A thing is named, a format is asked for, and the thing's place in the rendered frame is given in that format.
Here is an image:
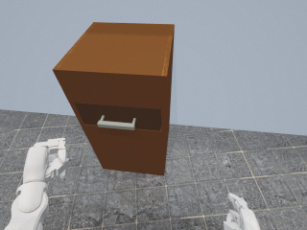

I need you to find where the handle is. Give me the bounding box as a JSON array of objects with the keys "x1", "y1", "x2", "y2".
[{"x1": 97, "y1": 115, "x2": 136, "y2": 130}]

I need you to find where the left robot forearm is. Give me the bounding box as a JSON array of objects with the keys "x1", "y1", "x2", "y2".
[{"x1": 4, "y1": 181, "x2": 49, "y2": 230}]

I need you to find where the drawer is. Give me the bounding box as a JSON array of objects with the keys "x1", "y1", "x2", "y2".
[{"x1": 74, "y1": 102, "x2": 161, "y2": 131}]

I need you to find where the cabinet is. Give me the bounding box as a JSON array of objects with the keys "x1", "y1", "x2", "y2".
[{"x1": 53, "y1": 22, "x2": 175, "y2": 176}]

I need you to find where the left robot hand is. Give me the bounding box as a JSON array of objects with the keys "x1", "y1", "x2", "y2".
[{"x1": 23, "y1": 138, "x2": 69, "y2": 184}]

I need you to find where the right robot hand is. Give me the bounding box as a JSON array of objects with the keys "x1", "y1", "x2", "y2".
[{"x1": 224, "y1": 193, "x2": 261, "y2": 230}]

